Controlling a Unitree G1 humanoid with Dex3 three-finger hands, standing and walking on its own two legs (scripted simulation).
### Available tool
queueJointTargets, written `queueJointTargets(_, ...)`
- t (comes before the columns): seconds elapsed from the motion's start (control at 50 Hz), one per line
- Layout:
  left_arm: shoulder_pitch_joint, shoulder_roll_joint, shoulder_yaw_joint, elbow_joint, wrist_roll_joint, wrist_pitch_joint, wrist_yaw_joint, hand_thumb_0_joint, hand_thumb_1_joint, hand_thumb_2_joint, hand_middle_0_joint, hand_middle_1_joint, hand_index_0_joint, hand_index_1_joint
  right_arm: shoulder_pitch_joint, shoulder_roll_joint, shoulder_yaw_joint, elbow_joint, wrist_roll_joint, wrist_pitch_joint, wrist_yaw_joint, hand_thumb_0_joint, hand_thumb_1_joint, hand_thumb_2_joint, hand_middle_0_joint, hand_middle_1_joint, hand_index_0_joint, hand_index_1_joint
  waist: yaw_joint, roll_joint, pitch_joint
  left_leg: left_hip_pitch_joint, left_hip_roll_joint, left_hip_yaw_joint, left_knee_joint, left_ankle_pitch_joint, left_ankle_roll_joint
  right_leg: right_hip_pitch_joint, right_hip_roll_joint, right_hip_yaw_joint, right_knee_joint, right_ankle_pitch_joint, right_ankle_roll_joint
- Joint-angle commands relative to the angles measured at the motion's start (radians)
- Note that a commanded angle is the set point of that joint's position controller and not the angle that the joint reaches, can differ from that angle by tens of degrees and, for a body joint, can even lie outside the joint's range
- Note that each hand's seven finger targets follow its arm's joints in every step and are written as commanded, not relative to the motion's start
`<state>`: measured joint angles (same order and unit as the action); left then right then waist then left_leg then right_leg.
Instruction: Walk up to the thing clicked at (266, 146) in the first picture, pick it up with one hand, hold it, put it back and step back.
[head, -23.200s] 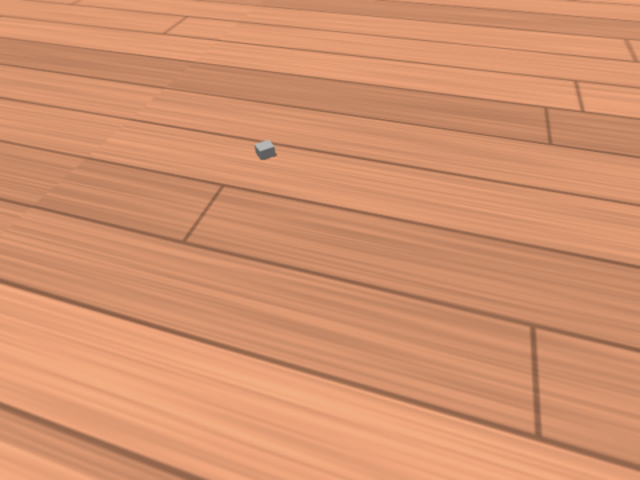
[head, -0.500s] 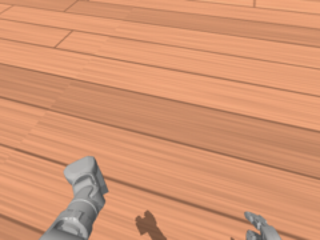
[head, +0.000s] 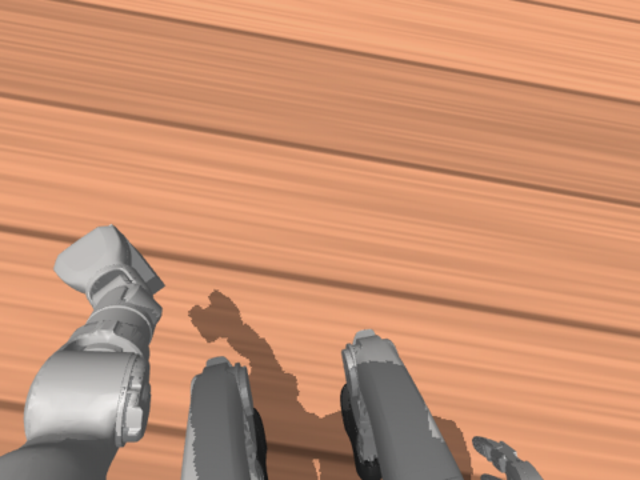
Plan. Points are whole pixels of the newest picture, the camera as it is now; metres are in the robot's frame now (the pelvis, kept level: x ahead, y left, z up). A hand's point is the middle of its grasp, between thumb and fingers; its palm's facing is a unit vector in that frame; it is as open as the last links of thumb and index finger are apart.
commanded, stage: crouch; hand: left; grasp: from above
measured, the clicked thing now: (122, 280) +0.42 +0.24 -0.17
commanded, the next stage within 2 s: lower in 1.04 s
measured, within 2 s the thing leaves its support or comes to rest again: neither
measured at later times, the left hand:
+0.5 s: hand (150, 288) +0.44 +0.24 -0.29, palm faces -0.36 -0.21 -0.91, open 9.7 cm
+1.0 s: hand (159, 293) +0.44 +0.25 -0.35, palm faces -0.37 -0.20 -0.91, open 9.7 cm
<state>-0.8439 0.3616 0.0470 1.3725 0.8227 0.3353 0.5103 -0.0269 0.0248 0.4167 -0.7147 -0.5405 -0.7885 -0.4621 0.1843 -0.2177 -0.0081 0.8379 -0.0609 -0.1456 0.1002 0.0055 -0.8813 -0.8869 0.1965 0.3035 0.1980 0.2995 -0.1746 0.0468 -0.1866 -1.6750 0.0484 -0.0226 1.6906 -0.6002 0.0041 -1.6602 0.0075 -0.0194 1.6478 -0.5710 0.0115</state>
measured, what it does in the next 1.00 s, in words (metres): lowers itself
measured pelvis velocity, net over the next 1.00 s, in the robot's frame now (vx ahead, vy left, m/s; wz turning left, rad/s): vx -0.02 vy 0.00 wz -0.03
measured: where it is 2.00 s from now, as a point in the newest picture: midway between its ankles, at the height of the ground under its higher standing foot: (310, 462)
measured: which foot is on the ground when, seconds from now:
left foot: down 0.00-1.00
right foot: down 0.00-1.00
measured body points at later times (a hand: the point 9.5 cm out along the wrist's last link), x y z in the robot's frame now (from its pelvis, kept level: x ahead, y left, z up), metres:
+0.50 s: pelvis -0.01 +0.00 -0.13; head +0.22 +0.02 +0.26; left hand +0.45 +0.25 -0.24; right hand +0.05 -0.28 -0.25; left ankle +0.07 +0.12 -0.51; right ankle +0.08 -0.13 -0.51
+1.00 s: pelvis -0.02 +0.00 -0.20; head +0.21 +0.01 +0.19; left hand +0.46 +0.25 -0.30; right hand -0.01 -0.27 -0.32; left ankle +0.07 +0.12 -0.51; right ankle +0.08 -0.13 -0.51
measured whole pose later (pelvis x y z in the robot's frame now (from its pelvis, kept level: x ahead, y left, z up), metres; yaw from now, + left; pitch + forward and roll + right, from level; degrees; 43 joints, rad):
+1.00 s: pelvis -0.02 +0.00 -0.20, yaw -1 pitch +35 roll -4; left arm -1.03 0.58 0.17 1.61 1.01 0.10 0.53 -0.02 0.04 0.40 -0.71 -0.48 -0.79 -0.45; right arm 0.17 -0.28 0.03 0.87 -0.16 -0.21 0.21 0.00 -0.90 -0.89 0.20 0.30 0.20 0.30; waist -0.25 0.04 -0.08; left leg -2.27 0.03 -0.07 2.32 -0.67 0.00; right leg -2.25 0.00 -0.04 2.27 -0.64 0.01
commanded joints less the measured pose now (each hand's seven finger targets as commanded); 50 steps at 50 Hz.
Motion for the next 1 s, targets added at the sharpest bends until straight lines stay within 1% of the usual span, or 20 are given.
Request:
queueJointTargets(0.0,-0.335,0.275,0.009,-0.101,0.069,-0.057,0.002,0.000,0.708,0.558,-1.082,-0.529,-1.104,-0.507,0.112,-0.202,-0.053,-0.049,-0.008,-0.037,-0.020,0.000,-0.874,-0.889,0.201,0.299,0.201,0.299,-0.016,0.077,-0.603,0.240,-0.042,0.003,-0.099,0.041,0.013,0.237,0.020,-0.033,-0.128,0.021,-0.047)
queueJointTargets(0.02,-0.348,0.287,0.015,-0.146,0.066,-0.074,-0.005,0.000,0.713,0.513,-1.074,-0.524,-1.104,-0.492,0.104,-0.185,-0.051,-0.050,-0.011,-0.038,-0.019,0.000,-0.874,-0.889,0.201,0.299,0.201,0.299,-0.012,0.099,-0.610,0.231,-0.044,0.002,-0.086,0.024,0.013,0.214,0.020,-0.030,-0.116,-0.006,-0.047)
queueJointTargets(0.04,-0.334,0.246,-0.003,-0.091,0.074,-0.078,-0.009,0.000,0.693,0.512,-1.058,-0.520,-1.089,-0.488,0.115,-0.197,-0.048,-0.048,-0.013,-0.036,-0.018,0.000,-0.872,-0.888,0.201,0.299,0.201,0.299,-0.031,0.084,-0.600,0.232,-0.040,-0.007,-0.068,0.008,0.011,0.169,0.015,-0.041,-0.098,-0.012,-0.046)
queueJointTargets(0.06,-0.349,0.267,0.003,-0.111,0.079,-0.092,-0.010,0.000,0.679,0.470,-1.046,-0.491,-1.078,-0.458,0.109,-0.202,-0.048,-0.044,-0.014,-0.040,-0.019,0.000,-0.870,-0.887,0.201,0.299,0.201,0.299,-0.025,0.101,-0.597,0.215,-0.040,-0.010,-0.059,0.002,0.009,0.139,0.018,-0.045,-0.073,-0.024,-0.049)
queueJointTargets(0.08,-0.356,0.272,0.005,-0.110,0.092,-0.100,-0.011,0.000,0.682,0.479,-1.049,-0.496,-1.081,-0.463,0.114,-0.205,-0.047,-0.043,-0.017,-0.041,-0.018,0.000,-0.871,-0.888,0.201,0.299,0.201,0.299,-0.033,0.112,-0.604,0.211,-0.041,-0.013,-0.045,0.001,0.008,0.110,0.015,-0.049,-0.056,-0.018,-0.047)
queueJointTargets(0.12,-0.371,0.228,-0.012,-0.083,0.094,-0.108,-0.006,0.000,0.679,0.513,-1.055,-0.509,-1.082,-0.482,0.119,-0.212,-0.044,-0.039,-0.020,-0.048,-0.016,0.000,-0.871,-0.889,0.201,0.299,0.201,0.299,-0.046,0.124,-0.590,0.194,-0.040,-0.022,-0.021,-0.011,0.005,0.050,0.011,-0.059,-0.019,-0.018,-0.049)
queueJointTargets(0.14,-0.385,0.257,0.004,-0.100,0.093,-0.114,0.000,0.000,0.669,0.523,-1.046,-0.524,-1.073,-0.495,0.125,-0.212,-0.042,-0.038,-0.023,-0.052,-0.013,0.000,-0.874,-0.890,0.201,0.299,0.201,0.299,-0.047,0.132,-0.607,0.193,-0.039,-0.022,-0.003,0.008,0.005,0.052,0.011,-0.060,-0.001,0.003,-0.047)
queueJointTargets(0.2,-0.428,0.262,0.012,-0.120,0.096,-0.124,0.015,0.000,0.653,0.512,-1.038,-0.510,-1.063,-0.484,0.136,-0.229,-0.041,-0.025,-0.030,-0.060,-0.005,0.000,-0.875,-0.891,0.201,0.299,0.201,0.299,-0.050,0.163,-0.653,0.196,-0.037,-0.017,0.052,0.076,0.002,0.020,0.007,-0.066,0.058,0.077,-0.049)
queueJointTargets(0.28,-0.418,0.289,0.033,-0.103,0.125,-0.130,0.028,0.000,0.600,0.523,-1.020,-0.485,-1.034,-0.471,0.158,-0.240,-0.036,-0.017,-0.040,-0.059,0.009,0.000,-0.880,-0.894,0.200,0.299,0.200,0.299,-0.044,0.194,-0.682,0.182,-0.038,-0.010,0.117,0.161,-0.002,0.011,0.002,-0.070,0.128,0.163,-0.049)
queueJointTargets(0.3,-0.422,0.335,0.051,-0.109,0.133,-0.131,0.029,0.000,0.601,0.504,-1.015,-0.496,-1.034,-0.476,0.154,-0.237,-0.035,-0.018,-0.042,-0.057,0.012,0.000,-0.883,-0.894,0.200,0.299,0.200,0.299,-0.039,0.188,-0.694,0.183,-0.038,-0.003,0.135,0.167,0.002,0.020,0.006,-0.067,0.133,0.172,-0.047)
queueJointTargets(0.32,-0.413,0.319,0.051,-0.088,0.138,-0.128,0.030,0.000,0.611,0.532,-1.025,-0.503,-1.041,-0.486,0.160,-0.239,-0.033,-0.018,-0.045,-0.055,0.016,0.000,-0.882,-0.894,0.200,0.299,0.200,0.299,-0.040,0.199,-0.684,0.182,-0.037,0.001,0.150,0.182,0.000,0.007,0.002,-0.065,0.146,0.186,-0.048)
queueJointTargets(0.36,-0.429,0.340,0.068,-0.100,0.151,-0.132,0.038,0.000,0.613,0.541,-1.034,-0.494,-1.046,-0.481,0.163,-0.252,-0.037,-0.019,-0.048,-0.054,0.023,0.000,-0.882,-0.894,0.200,0.299,0.200,0.299,-0.031,0.228,-0.708,0.171,-0.038,-0.002,0.164,0.204,-0.003,-0.012,0.004,-0.070,0.183,0.203,-0.052)
queueJointTargets(0.44,-0.422,0.301,0.063,-0.040,0.139,-0.132,0.040,0.000,0.591,0.531,-1.012,-0.504,-1.026,-0.489,0.164,-0.243,-0.040,-0.016,-0.058,-0.057,0.040,0.000,-0.884,-0.894,0.200,0.299,0.200,0.299,-0.061,0.175,-0.633,0.082,-0.039,0.007,0.211,0.145,0.010,-0.044,0.007,-0.068,0.187,0.160,-0.043)
queueJointTargets(0.46,-0.454,0.316,0.066,-0.066,0.134,-0.138,0.036,0.000,0.586,0.527,-0.999,-0.516,-1.016,-0.497,0.166,-0.244,-0.044,-0.018,-0.063,-0.060,0.045,0.000,-0.883,-0.894,0.200,0.300,0.200,0.299,-0.063,0.184,-0.645,0.064,-0.038,0.012,0.224,0.144,0.013,-0.036,0.011,-0.067,0.196,0.161,-0.041)
queueJointTargets(0.5,-0.415,0.338,0.083,-0.023,0.134,-0.134,0.034,0.000,0.569,0.548,-0.994,-0.515,-1.005,-0.503,0.170,-0.248,-0.044,-0.017,-0.063,-0.060,0.051,0.000,-0.883,-0.894,0.200,0.300,0.200,0.300,-0.045,0.154,-0.641,0.036,-0.040,0.015,0.247,0.149,0.016,-0.028,0.013,-0.066,0.207,0.165,-0.039)
queueJointTargets(0.54,-0.448,0.331,0.076,-0.015,0.136,-0.145,0.028,0.000,0.560,0.555,-0.987,-0.521,-0.998,-0.509,0.173,-0.254,-0.048,-0.014,-0.069,-0.065,0.058,0.000,-0.884,-0.895,0.201,0.300,0.200,0.300,-0.062,0.157,-0.629,0.001,-0.041,0.017,0.274,0.133,0.019,-0.047,0.013,-0.064,0.226,0.153,-0.038)
queueJointTargets(0.64,-0.468,0.366,0.085,0.031,0.153,-0.170,0.021,0.000,0.552,0.524,-0.977,-0.508,-0.990,-0.494,0.176,-0.264,-0.042,-0.013,-0.073,-0.066,0.075,0.000,-0.885,-0.895,0.200,0.300,0.200,0.300,-0.073,0.147,-0.595,-0.057,-0.041,0.012,0.311,0.096,0.021,-0.093,0.018,-0.073,0.265,0.108,-0.039)
queueJointTargets(0.84,-0.530,0.449,0.108,0.078,0.188,-0.227,0.042,0.000,0.525,0.483,-0.971,-0.469,-0.980,-0.460,0.174,-0.285,-0.033,0.011,-0.089,-0.076,0.091,0.000,-0.887,-0.896,0.201,0.300,0.200,0.300,-0.083,0.176,-0.564,-0.130,-0.049,0.012,0.360,-0.012,0.021,-0.204,0.020,-0.086,0.332,-0.010,-0.043)
queueJointTargets(0.86,-0.515,0.444,0.112,0.097,0.187,-0.230,0.048,0.000,0.503,0.482,-0.961,-0.455,-0.966,-0.449,0.176,-0.288,-0.032,0.011,-0.087,-0.076,0.094,0.000,-0.886,-0.896,0.201,0.300,0.200,0.300,-0.071,0.181,-0.544,-0.146,-0.049,0.012,0.360,-0.017,0.020,-0.217,0.019,-0.088,0.337,-0.015,-0.045)
queueJointTargets(0.98,-0.541,0.449,0.120,0.140,0.195,-0.237,0.070,0.000,0.514,0.540,-0.990,-0.450,-0.981,-0.459,0.195,-0.301,-0.023,0.029,-0.100,-0.082,0.105,0.000,-0.888,-0.897,0.201,0.300,0.200,0.300,-0.095,0.183,-0.552,-0.144,-0.047,0.002,0.399,0.017,0.019,-0.244,0.019,-0.101,0.376,0.029,-0.043)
